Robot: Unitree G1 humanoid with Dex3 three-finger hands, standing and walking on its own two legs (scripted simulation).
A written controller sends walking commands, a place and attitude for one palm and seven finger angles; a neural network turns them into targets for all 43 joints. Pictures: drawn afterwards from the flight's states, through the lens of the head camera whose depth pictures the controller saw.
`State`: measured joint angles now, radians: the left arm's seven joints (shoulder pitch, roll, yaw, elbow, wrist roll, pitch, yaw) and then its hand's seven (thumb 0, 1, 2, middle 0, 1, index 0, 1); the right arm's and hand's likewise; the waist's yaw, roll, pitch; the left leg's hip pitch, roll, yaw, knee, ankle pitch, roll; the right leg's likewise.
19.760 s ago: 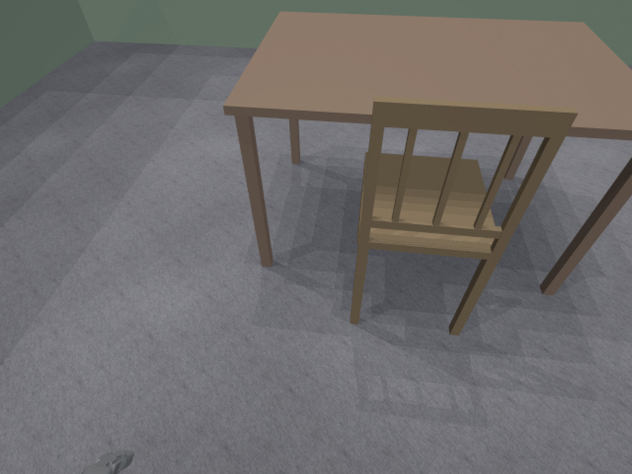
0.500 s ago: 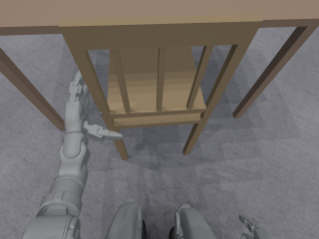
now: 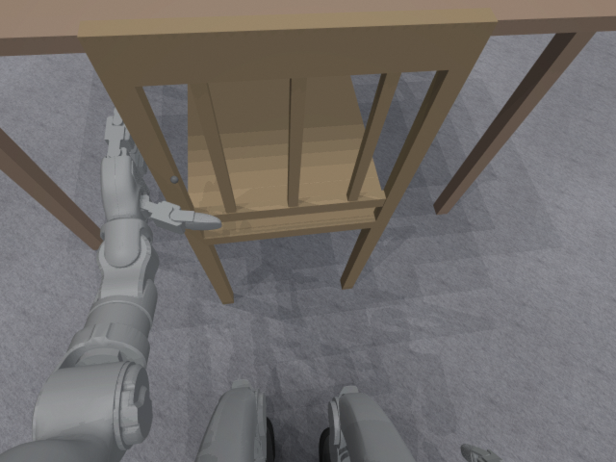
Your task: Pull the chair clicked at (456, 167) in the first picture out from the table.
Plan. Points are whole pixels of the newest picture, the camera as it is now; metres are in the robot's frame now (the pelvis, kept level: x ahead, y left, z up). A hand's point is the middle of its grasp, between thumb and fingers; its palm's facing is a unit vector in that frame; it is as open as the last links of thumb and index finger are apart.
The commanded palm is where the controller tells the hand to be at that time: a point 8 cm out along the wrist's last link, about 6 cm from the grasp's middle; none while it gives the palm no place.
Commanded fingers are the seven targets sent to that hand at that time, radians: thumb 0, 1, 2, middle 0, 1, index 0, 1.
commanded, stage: push the fingers through the gap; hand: left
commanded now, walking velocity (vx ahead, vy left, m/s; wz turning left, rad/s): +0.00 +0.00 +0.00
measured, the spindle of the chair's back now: (294, 152) +0.52 +0.00 +0.02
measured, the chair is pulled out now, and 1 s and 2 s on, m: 0.00 0.00 0.03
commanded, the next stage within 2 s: hook a spindle and tug to test in 0.26 s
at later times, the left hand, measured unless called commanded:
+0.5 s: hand (177, 187) +0.46 +0.16 +0.02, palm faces +0.14 -0.99 -0.02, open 16.7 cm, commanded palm +0.44 +0.20 +0.02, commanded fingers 0.00 -0.50 0.30 -0.20 -0.52 -0.20 -0.52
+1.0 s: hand (175, 182) +0.47 +0.16 +0.02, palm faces +0.13 -0.99 -0.03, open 10.1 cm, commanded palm +0.44 +0.19 +0.02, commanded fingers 0.00 0.51 0.73 -0.50 -1.45 -0.50 -1.45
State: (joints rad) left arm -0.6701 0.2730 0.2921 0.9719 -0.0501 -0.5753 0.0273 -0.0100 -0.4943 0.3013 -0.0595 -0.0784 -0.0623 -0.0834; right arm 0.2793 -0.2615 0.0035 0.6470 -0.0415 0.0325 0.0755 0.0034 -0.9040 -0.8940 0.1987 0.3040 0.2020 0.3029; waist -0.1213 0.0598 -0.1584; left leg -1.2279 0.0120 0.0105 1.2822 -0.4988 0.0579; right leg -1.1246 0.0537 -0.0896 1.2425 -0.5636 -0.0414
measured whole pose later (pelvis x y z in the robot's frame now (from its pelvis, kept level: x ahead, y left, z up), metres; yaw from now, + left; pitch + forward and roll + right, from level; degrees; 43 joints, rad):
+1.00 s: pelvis +0.01 +0.00 +0.00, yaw +0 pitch +26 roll -4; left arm -0.67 0.28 0.29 0.99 -0.06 -0.55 0.01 -0.01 0.00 0.51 -0.45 -1.29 -0.43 -1.30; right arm 0.28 -0.26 0.00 0.64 -0.04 0.05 0.08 0.00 -0.90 -0.89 0.20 0.30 0.20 0.30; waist -0.13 0.06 -0.16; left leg -1.23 0.01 0.00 1.29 -0.51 0.06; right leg -1.12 0.06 -0.10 1.24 -0.57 -0.04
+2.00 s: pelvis +0.02 -0.01 +0.01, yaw +1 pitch +23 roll -3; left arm -0.44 0.19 0.19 0.72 -0.10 -0.49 0.04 0.02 0.64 0.73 -0.39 -1.37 -0.39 -1.44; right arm 0.20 -0.25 -0.01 0.60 0.00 0.06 0.06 0.00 -0.91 -0.89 0.20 0.30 0.20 0.30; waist -0.08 0.04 -0.13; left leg -1.12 0.00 0.01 1.24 -0.52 0.04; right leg -1.02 0.05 -0.09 1.21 -0.59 -0.05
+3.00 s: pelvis -0.05 -0.01 +0.11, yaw +4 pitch +6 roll +0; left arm -0.56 0.14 0.02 0.94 -0.06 -0.18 0.09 0.06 0.63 0.68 -0.24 -1.09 -0.50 -1.45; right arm 0.13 -0.33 -0.04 0.66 0.06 0.09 -0.09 0.00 -0.91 -0.89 0.20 0.30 0.20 0.30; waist -0.08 0.04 0.22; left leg -0.39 -0.05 -0.05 0.55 -0.25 0.02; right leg -0.44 0.00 -0.07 0.51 -0.16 -0.01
